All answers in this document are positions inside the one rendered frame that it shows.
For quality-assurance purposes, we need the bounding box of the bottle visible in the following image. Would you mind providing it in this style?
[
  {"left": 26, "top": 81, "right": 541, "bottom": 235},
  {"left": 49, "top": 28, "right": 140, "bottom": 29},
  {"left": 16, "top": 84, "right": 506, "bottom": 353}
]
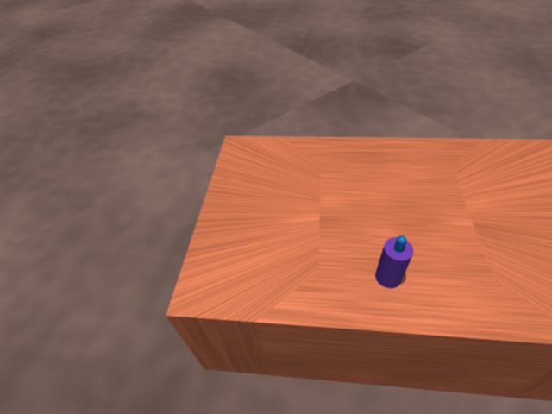
[{"left": 375, "top": 235, "right": 413, "bottom": 288}]

